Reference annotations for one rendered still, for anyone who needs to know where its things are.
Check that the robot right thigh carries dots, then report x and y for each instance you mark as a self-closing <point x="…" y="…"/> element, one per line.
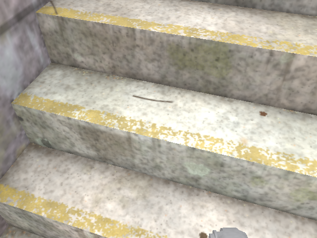
<point x="227" y="232"/>

